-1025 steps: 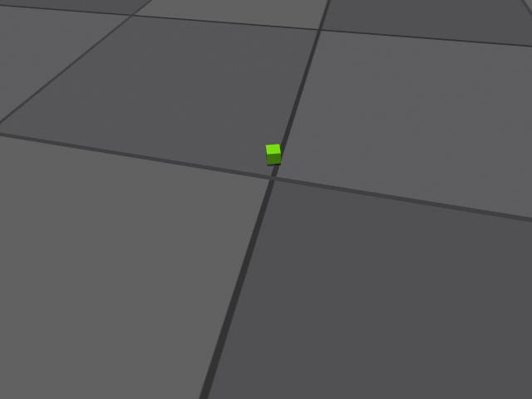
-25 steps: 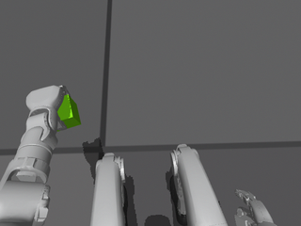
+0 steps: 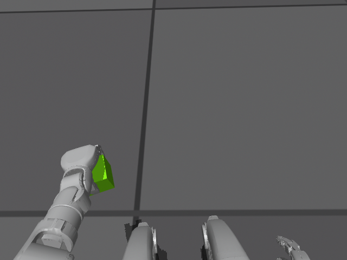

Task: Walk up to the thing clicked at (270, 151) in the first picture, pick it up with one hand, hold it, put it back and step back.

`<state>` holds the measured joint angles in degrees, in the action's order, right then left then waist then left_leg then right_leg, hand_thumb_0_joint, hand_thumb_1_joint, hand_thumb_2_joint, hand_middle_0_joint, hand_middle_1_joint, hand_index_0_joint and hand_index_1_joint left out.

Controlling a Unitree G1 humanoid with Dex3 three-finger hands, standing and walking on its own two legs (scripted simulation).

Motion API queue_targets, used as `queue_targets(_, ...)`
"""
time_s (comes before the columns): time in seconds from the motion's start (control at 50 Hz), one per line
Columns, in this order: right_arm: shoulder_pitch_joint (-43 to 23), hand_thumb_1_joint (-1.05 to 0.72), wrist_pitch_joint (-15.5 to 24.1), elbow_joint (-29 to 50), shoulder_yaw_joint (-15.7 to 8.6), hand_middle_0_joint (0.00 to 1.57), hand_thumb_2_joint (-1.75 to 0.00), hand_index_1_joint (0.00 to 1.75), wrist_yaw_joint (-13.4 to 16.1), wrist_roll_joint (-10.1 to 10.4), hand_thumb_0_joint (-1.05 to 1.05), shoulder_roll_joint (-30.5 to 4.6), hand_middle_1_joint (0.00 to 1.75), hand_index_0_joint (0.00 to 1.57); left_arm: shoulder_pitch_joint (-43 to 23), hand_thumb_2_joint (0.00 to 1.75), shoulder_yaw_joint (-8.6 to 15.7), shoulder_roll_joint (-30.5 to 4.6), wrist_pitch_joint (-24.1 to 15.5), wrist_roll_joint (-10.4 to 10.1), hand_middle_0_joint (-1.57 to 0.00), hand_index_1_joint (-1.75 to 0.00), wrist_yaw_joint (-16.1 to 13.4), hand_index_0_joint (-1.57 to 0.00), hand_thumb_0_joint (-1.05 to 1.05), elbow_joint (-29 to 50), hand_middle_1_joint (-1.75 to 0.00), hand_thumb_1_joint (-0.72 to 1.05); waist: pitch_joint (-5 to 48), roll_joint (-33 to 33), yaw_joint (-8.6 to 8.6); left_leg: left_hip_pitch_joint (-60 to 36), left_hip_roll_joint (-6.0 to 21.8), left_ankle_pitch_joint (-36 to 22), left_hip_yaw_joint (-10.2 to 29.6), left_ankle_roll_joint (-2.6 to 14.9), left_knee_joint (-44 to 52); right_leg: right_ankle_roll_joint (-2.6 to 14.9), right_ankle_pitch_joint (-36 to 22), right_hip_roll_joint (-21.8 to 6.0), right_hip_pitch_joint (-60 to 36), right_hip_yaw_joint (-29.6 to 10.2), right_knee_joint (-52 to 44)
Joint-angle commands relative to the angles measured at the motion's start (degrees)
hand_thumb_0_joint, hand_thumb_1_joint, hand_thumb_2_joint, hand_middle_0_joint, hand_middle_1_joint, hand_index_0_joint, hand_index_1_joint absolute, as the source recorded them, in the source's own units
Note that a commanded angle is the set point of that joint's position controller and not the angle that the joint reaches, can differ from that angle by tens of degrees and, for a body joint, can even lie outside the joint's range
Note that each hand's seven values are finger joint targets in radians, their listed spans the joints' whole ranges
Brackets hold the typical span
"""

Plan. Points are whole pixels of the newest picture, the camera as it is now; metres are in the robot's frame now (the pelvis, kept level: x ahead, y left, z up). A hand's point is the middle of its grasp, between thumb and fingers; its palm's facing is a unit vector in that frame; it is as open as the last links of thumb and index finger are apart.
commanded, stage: lift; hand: left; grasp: from above
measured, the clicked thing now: (95, 175) +0.36 +0.22 -0.12
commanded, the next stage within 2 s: hold in 0.48 s
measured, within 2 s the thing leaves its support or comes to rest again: neither
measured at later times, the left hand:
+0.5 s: hand (82, 158) +0.36 +0.21 +0.00, palm faces -0.43 -0.14 -0.89, open 10.2 cm
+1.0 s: hand (72, 152) +0.36 +0.22 +0.04, palm faces -0.42 -0.12 -0.90, open 10.2 cm
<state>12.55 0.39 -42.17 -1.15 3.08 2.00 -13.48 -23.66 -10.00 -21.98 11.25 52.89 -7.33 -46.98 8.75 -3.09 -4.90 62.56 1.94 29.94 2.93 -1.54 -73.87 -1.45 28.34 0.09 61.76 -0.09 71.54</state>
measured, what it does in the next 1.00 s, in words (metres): rises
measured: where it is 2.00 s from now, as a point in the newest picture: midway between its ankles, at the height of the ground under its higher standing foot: outside the picture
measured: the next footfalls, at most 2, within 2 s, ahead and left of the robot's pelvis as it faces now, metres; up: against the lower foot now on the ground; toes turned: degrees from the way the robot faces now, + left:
none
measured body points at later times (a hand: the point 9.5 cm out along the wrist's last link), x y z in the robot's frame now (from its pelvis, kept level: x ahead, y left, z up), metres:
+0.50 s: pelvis +0.04 +0.00 +0.08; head +0.09 -0.01 +0.53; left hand +0.38 +0.22 +0.05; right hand +0.13 -0.27 -0.05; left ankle +0.05 +0.13 -0.62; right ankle +0.06 -0.14 -0.62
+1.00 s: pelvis +0.04 +0.00 +0.10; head +0.07 -0.02 +0.55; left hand +0.37 +0.22 +0.10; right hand +0.16 -0.25 -0.02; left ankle +0.05 +0.13 -0.62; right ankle +0.06 -0.14 -0.62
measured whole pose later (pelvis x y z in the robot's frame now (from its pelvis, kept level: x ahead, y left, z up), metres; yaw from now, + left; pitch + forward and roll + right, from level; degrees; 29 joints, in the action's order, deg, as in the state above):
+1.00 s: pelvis +0.04 +0.00 +0.10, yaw -1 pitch +5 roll +0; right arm 13.1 1.4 -42.1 -2.0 1.1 2.1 -14.0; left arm -18.3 -14.0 -18.1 13.6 53.2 -4.9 -43.8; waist 3.4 -3.0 -1.5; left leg 24.9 1.4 19.4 -0.3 -0.9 -39.1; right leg -1.8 18.2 -1.0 25.4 -2.1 38.3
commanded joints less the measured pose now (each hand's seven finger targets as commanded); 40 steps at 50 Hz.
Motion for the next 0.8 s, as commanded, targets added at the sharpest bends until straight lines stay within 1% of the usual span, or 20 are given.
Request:
queue_targets(0.0,2.2,-0.9,2.7,4.3,-2.4,0.2,-0.9,0.3,0.7,0.1,0.0,-8.2,0.3,0.2,-15.8,0.72,2.9,-9.1,0.3,0.7,-0.94,-0.64,-3.7,-0.93,0.0,6.4,-0.63,0.49,16.9,-0.7,-0.32,-18.0,-1.7,-7.3,-1.0,1.84,17.0,2.33,-7.4,1.7,-15.9,0.9,-15.8)
queue_targets(0.02,2.2,-0.9,2.9,4.3,-2.7,0.2,-0.9,0.3,0.7,0.1,0.0,-8.2,0.3,0.2,-18.2,0.71,3.4,-9.8,0.1,0.3,-0.95,-0.65,-4.1,-0.94,0.0,8.6,-0.64,0.52,17.1,-0.9,0.21,-19.1,-1.8,-7.4,-1.2,1.9,18.0,2.28,-7.4,1.7,-17.4,0.8,-17.1)
queue_targets(0.06,2.7,-0.9,3.2,4.2,-2.8,0.2,-0.9,0.3,0.7,0.2,0.0,-8.2,0.3,0.2,-15.6,0.7,3.2,-9.2,0.5,0.1,-0.95,-0.62,-4.5,-0.94,0.0,6.6,-0.61,0.52,16.0,1.0,0.41,-20.7,-2.0,-9.2,-1.8,2.07,19.8,2.2,-8.7,1.8,-20.2,0.6,-19.6)
queue_targets(0.08,2.6,-0.9,3.3,4.3,-2.8,0.2,-0.9,0.3,0.6,0.1,0.0,-8.0,0.3,0.2,-17.8,0.72,2.6,-8.9,0.4,-0.1,-0.95,-0.63,-4.6,-0.94,0.0,8.6,-0.61,0.52,16.5,-0.1,0.28,-22.1,-2.2,-10.3,-2.3,2.03,20.5,2.08,-9.9,1.7,-21.4,0.4,-20.6)
queue_targets(0.16,3.4,-0.9,3.7,3.9,-3.1,0.2,-0.9,0.3,0.5,0.1,0.0,-8.3,0.3,0.2,-17.3,0.7,3.2,-9.6,0.3,0.5,-0.93,-0.64,-4.8,-0.93,0.0,8.9,-0.63,0.5,17.4,0.8,0.87,-26.3,-2.5,-15.1,-2.6,2.08,22.8,1.75,-14.7,1.5,-26.3,-0.2,-23.3)
queue_targets(0.22,3.3,-0.9,3.6,4.0,-3.1,0.2,-0.9,0.3,0.4,0.0,0.0,-8.2,0.3,0.2,-16.7,0.72,2.6,-8.3,0.8,0.4,-0.95,-0.63,-5.2,-0.94,0.0,8.5,-0.62,0.52,17.6,1.0,0.96,-29.8,-2.5,-18.3,-2.8,2.02,24.9,1.46,-18.2,1.3,-29.6,-0.1,-25.2)
queue_targets(0.24,3.5,-0.9,3.6,3.9,-3.2,0.2,-0.9,0.3,0.4,0.0,0.0,-8.4,0.3,0.2,-16.4,0.7,3.4,-9.3,0.9,0.3,-0.94,-0.63,-5.4,-0.94,0.0,9.5,-0.63,0.52,18.1,0.4,1.43,-31.1,-2.5,-19.4,-3.1,1.91,25.5,1.44,-19.4,1.2,-30.7,-0.2,-25.8)
queue_targets(0.3,2.9,-0.9,3.3,4.1,-3.1,0.2,-0.9,0.3,0.2,0.1,0.0,-8.3,0.3,0.2,-16.4,0.74,1.9,-7.4,1.7,0.4,-0.94,-0.64,-5.4,-0.93,0.0,9.1,-0.63,0.51,16.5,1.8,0.84,-33.3,-2.7,-21.0,-3.1,2.03,27.7,1.06,-21.2,1.2,-33.2,-0.2,-28.4)
queue_targets(0.32,3.0,-0.9,3.2,3.8,-3.2,0.2,-0.9,0.3,0.2,0.1,0.0,-8.4,0.3,0.2,-15.4,0.74,2.8,-8.8,1.9,0.7,-0.93,-0.64,-5.4,-0.92,0.0,8.5,-0.63,0.49,16.2,2.6,1.46,-33.3,-2.8,-21.1,-3.3,2.17,28.1,0.82,-21.7,1.1,-34.5,-0.4,-29.3)
queue_targets(0.36,3.0,-0.9,3.2,3.6,-3.2,0.2,-0.9,0.3,0.0,0.2,0.0,-8.1,0.3,0.2,-15.3,0.75,2.0,-7.8,1.8,0.5,-0.94,-0.63,-4.7,-0.93,0.0,8.7,-0.62,0.5,15.6,2.7,1.26,-33.9,-2.9,-22.0,-3.5,2.22,29.0,0.64,-23.1,1.0,-35.5,-0.7,-30.1)
queue_targets(0.38,2.7,-0.9,3.2,3.8,-3.4,0.2,-0.9,0.3,0.0,0.2,0.0,-8.5,0.3,0.2,-16.3,0.76,2.5,-8.9,1.7,0.6,-0.95,-0.64,-4.5,-0.94,0.0,9.2,-0.63,0.52,15.6,2.0,1.27,-35.2,-2.9,-22.5,-3.6,2.1,29.7,0.7,-23.2,1.0,-36.0,-0.6,-30.7)
queue_targets(0.4,2.9,-0.9,3.3,3.6,-3.3,0.2,-0.9,0.3,-0.1,0.1,0.0,-8.3,0.3,0.2,-15.4,0.74,2.1,-7.9,1.7,0.7,-0.95,-0.63,-4.3,-0.93,0.0,8.1,-0.62,0.51,14.4,1.3,0.92,-35.8,-2.8,-22.8,-3.5,1.89,30.4,0.96,-22.8,1.1,-35.4,-0.5,-30.9)
queue_targets(0.42,2.4,-0.9,3.3,3.8,-3.3,0.2,-0.9,0.3,-0.2,0.0,0.0,-8.2,0.3,0.2,-15.3,0.73,1.3,-7.0,1.6,0.7,-0.95,-0.62,-4.2,-0.94,0.0,8.0,-0.61,0.51,13.7,2.0,1.19,-36.7,-2.8,-22.9,-3.3,1.89,31.3,0.97,-22.5,1.2,-35.7,-0.1,-31.5)
queue_targets(0.46,2.0,-0.89,3.2,4.3,-3.5,0.2,-0.9,0.3,-0.3,0.1,0.0,-8.5,0.3,0.2,-14.5,0.72,2.2,-8.2,1.6,1.3,-0.96,-0.62,-4.3,-0.96,0.0,8.3,-0.61,0.54,13.1,0.6,2.06,-38.2,-2.7,-22.3,-3.4,1.54,33.1,1.4,-21.0,1.3,-36.1,0.1,-32.4)
queue_targets(0.5,1.6,-0.89,3.1,4.8,-3.3,0.2,-0.9,0.3,-0.7,0.1,0.0,-8.2,0.3,0.2,-13.4,0.72,0.6,-5.1,1.8,0.8,-0.95,-0.62,-4.0,-0.94,0.0,7.2,-0.61,0.52,11.5,0.8,1.51,-39.0,-2.5,-22.1,-3.2,1.28,34.5,1.64,-20.2,1.6,-35.9,0.5,-33.1)
queue_targets(0.62,1.1,-0.9,3.1,5.3,-3.5,0.2,-0.9,0.3,-1.1,0.3,0.0,-8.6,0.3,0.2,-15.4,0.74,1.1,-7.2,1.8,1.3,-0.91,-0.65,-3.0,-0.9,0.0,10.1,-0.64,0.47,12.5,1.5,2.14,-41.2,-2.7,-25.5,-3.4,1.42,36.1,1.46,-23.6,1.7,-39.5,0.4,-34.5)
queue_targets(0.7,0.3,-0.9,3.1,5.5,-3.5,0.2,-0.9,0.3,-1.2,0.3,0.0,-8.5,0.3,0.2,-15.0,0.72,0.4,-5.8,1.8,1.4,-0.94,-0.63,-2.7,-0.94,0.0,11.0,-0.63,0.52,11.6,0.9,2.23,-43.5,-2.3,-26.7,-3.3,1.1,37.6,1.7,-24.2,1.8,-39.4,0.6,-35.1)
queue_targets(0.74,0.1,-0.9,3.1,5.9,-3.7,0.2,-0.9,0.3,-1.3,0.3,0.0,-9.0,0.3,0.2,-16.1,0.71,1.4,-8.0,1.5,1.4,-0.93,-0.63,-2.5,-0.92,0.0,12.6,-0.63,0.51,11.6,-0.1,2.91,-44.1,-2.2,-26.0,-3.2,0.9,38.4,1.76,-22.9,1.9,-39.8,0.7,-35.7)
queue_targets(0.76,-0.3,-0.9,3.1,6.0,-3.5,0.2,-0.9,0.3,-1.3,0.2,0.0,-8.6,0.3,0.2,-15.1,0.71,0.6,-6.4,1.7,1.4,-0.93,-0.63,-2.3,-0.93,0.0,10.7,-0.63,0.5,10.0,0.9,2.28,-43.5,-2.3,-25.1,-3.2,1.09,38.5,1.62,-22.4,1.9,-39.6,0.6,-36.3)
queue_targets(0.78,-0.4,-0.9,3.1,6.3,-3.5,0.2,-0.9,0.3,-1.4,0.4,0.0,-8.5,0.3,0.2,-15.4,0.73,0.2,-5.9,1.7,1.2,-0.94,-0.63,-2.0,-0.93,0.0,12.6,-0.62,0.51,11.0,1.1,2.83,-44.0,-2.3,-25.0,-3.3,1.13,39.1,1.72,-22.4,1.8,-40.8,0.5,-36.4)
